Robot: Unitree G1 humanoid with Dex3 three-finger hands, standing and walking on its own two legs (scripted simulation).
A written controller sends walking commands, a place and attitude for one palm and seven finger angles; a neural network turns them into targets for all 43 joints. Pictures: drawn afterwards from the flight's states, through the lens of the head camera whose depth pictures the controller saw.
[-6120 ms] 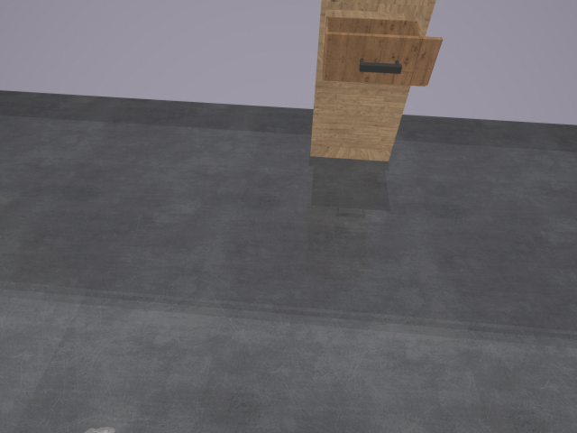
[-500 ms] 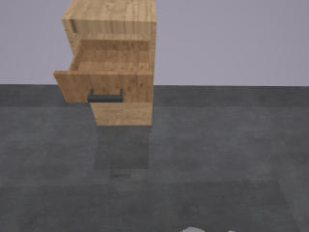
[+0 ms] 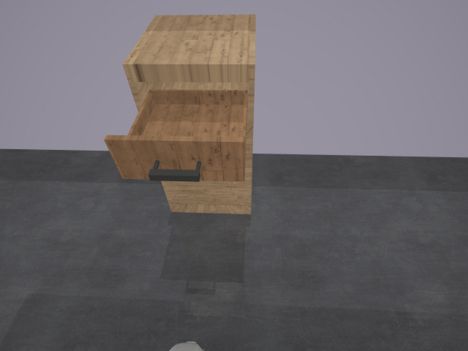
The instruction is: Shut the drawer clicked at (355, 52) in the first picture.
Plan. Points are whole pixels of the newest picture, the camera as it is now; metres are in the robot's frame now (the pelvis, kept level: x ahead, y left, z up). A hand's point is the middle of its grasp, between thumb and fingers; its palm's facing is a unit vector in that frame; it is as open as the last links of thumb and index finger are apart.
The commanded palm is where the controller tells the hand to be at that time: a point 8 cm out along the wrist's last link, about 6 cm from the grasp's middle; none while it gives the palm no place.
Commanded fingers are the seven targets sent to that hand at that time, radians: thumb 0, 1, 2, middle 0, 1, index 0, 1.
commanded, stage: take the last steps up to it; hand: left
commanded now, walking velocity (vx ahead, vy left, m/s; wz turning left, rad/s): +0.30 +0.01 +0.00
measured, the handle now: (176, 169) +0.58 +0.22 -0.10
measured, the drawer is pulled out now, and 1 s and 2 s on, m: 0.30 0.30 0.30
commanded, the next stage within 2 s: come to a stop and stand still in 0.66 s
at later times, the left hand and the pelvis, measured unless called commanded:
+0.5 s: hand (143, 307) +0.24 +0.23 -0.17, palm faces +0.01 -0.98 -0.20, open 7.4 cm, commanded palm none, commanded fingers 0.00 0.90 0.90 -0.20 -0.30 -0.20 -0.30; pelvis +0.15 +0.04 -0.01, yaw -2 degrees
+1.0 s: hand (168, 293) +0.28 +0.19 -0.19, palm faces +0.05 -0.98 -0.18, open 7.3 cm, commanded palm none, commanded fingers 0.00 0.90 0.90 -0.20 -0.30 -0.20 -0.30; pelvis +0.27 +0.01 -0.01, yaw -2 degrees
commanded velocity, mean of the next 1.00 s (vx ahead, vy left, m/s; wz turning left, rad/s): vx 0.12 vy -0.01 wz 0.00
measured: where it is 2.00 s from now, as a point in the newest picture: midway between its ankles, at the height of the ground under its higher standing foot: outside the picture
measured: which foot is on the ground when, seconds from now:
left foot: up 0.00-0.14, down 0.16-0.62, up 0.64-0.96, down 0.98-1.00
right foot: down 0.00-0.16, up 0.18-0.58, down 0.60-1.00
